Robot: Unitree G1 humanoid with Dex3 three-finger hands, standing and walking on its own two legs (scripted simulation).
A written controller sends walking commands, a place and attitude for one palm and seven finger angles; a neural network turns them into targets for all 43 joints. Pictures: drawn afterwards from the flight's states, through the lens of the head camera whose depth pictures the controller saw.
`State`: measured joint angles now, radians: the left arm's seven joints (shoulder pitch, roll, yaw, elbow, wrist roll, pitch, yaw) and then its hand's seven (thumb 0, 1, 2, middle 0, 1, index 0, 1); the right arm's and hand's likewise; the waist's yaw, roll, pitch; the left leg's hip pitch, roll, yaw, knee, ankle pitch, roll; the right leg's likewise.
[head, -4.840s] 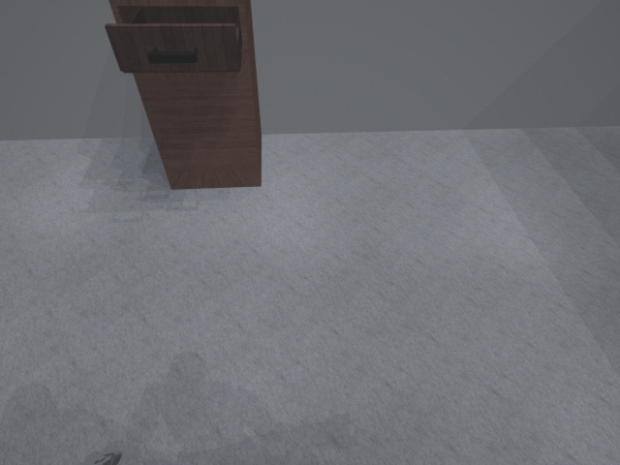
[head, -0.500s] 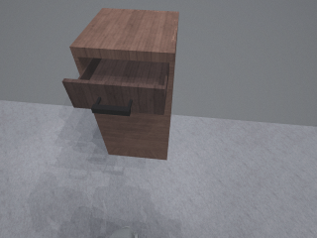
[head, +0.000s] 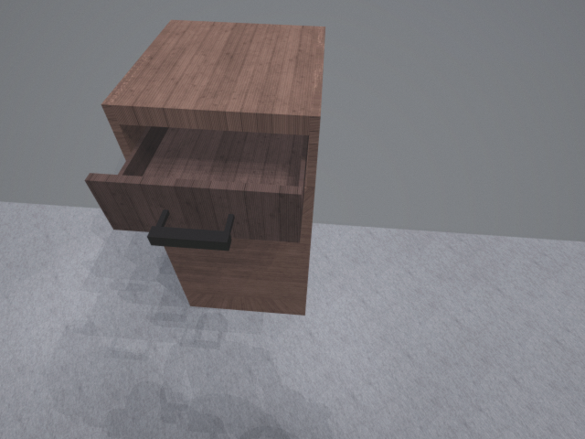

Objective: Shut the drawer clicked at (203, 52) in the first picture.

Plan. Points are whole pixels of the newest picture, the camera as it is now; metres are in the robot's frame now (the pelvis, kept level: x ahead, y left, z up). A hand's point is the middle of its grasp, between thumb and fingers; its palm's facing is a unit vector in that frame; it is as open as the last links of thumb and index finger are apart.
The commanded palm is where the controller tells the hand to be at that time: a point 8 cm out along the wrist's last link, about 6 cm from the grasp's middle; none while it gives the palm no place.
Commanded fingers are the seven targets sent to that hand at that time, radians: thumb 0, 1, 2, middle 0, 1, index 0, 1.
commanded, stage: come to a stop and stand still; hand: left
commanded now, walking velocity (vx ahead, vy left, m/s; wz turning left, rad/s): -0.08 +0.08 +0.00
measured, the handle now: (193, 228) +0.46 +0.22 -0.03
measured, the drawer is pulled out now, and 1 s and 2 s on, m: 0.17 0.17 0.17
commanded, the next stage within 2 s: look again from close up in 0.78 s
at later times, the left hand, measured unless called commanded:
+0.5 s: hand out of the picture -0.01 +0.19 -0.17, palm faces +0.08 -0.98 -0.20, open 7.3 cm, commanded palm none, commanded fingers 0.00 0.90 0.90 -0.20 -0.30 -0.20 -0.30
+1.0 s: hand out of the picture -0.06 +0.16 -0.17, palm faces +0.04 -0.98 -0.17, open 7.3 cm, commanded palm none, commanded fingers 0.00 0.90 0.90 -0.20 -0.30 -0.20 -0.30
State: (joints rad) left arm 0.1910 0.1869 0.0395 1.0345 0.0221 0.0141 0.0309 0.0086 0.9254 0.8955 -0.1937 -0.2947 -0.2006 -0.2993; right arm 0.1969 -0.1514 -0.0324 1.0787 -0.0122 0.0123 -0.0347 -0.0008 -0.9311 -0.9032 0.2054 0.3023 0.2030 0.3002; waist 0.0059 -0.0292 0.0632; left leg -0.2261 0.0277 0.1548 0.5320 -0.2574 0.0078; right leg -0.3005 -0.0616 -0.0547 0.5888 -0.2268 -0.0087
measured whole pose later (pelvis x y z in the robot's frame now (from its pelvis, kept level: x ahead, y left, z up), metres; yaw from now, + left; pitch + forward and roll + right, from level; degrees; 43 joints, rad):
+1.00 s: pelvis -0.04 +0.00 +0.00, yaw +2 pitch -1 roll +0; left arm 0.31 0.12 -0.01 1.12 0.02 -0.01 0.03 0.01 0.91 0.89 -0.20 -0.30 -0.20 -0.30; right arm 0.34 -0.14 -0.01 1.08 -0.02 0.00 -0.02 0.01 -0.91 -0.90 0.20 0.30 0.20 0.30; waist -0.02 0.02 0.01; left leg -0.23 0.04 0.06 0.53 -0.29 -0.01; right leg -0.29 -0.02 -0.07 0.51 -0.21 -0.02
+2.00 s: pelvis +0.03 +0.00 +0.00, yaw +1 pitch -1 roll +1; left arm 0.29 0.12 0.02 1.13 0.01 -0.03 0.03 0.01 0.91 0.90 -0.20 -0.30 -0.20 -0.30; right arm 0.33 -0.11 0.01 1.13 -0.01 -0.03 -0.05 0.01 -0.90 -0.90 0.20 0.30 0.20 0.30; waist 0.00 0.02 0.05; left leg -0.11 0.03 0.07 0.53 -0.39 -0.01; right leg -0.22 -0.04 -0.05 0.61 -0.36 -0.01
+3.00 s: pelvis -0.03 +0.00 +0.01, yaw +2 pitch +0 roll -1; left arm 0.33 0.10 -0.01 1.14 0.02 -0.02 0.03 0.01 0.91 0.89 -0.20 -0.30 -0.20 -0.30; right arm 0.35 -0.11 0.01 1.10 -0.02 0.00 -0.02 0.01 -0.90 -0.90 0.20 0.30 0.20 0.30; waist -0.01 0.02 0.03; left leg -0.22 0.05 0.05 0.53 -0.30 -0.02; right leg -0.27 -0.01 -0.08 0.49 -0.22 -0.02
